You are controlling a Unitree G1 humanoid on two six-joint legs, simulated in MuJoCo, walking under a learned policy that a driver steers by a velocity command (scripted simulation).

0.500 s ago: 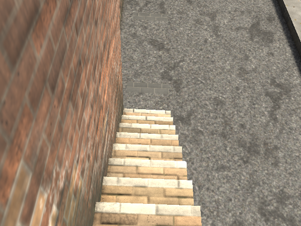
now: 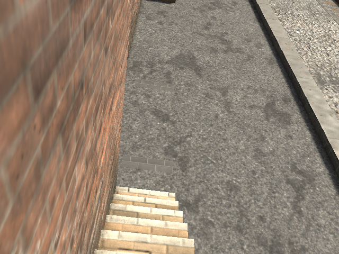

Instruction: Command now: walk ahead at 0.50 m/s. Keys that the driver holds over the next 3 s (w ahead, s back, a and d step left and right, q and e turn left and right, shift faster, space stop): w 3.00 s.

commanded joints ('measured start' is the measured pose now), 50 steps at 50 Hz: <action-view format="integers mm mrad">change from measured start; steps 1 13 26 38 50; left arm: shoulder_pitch -117 -91 119 291 17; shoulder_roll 84 64 75 32 65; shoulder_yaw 9 -8 7 4 -26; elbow -131 -198 -23 44 -70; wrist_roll -29 -13 -45 20 -40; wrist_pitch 4 -4 -186 -128 -119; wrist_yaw -42 -12 14 6 -19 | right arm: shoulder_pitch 68 -57 -348 132 -77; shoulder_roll -245 -179 -142 -245 -129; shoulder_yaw -13 -11 -64 -64 -19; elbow -58 -136 -174 10 -64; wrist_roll -2 -53 -106 -81 -57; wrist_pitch -8 -16 53 15 -24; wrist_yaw -39 9 -7 4 -74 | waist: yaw -1 15 -3 55 57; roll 344 437 -36 220 197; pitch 288 133 157 173 165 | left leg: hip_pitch -192 -164 -421 459 -557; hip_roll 363 146 -68 169 -102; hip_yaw -497 97 -94 -313 -147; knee -532 -244 335 -88 317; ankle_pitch -569 -32 498 1085 -193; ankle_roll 171 72 -33 49 99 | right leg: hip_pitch -303 138 100 -457 330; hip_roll -99 -148 -312 -108 -115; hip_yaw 91 -88 243 86 -54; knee -65 -835 -1224 -108 -1187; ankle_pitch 146 668 495 54 1078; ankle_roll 56 91 -122 -46 84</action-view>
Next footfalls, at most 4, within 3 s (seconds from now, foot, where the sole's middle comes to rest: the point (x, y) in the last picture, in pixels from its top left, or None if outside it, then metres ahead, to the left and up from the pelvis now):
0.34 right None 0.12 -0.23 -0.76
0.72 left None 0.35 -0.07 -0.96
1.08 right None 0.57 -0.24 -1.15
1.70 left None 0.83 0.08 -1.35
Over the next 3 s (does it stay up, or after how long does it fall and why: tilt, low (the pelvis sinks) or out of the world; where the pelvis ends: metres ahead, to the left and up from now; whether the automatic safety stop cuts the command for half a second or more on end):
stays up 1.21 -0.14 -0.92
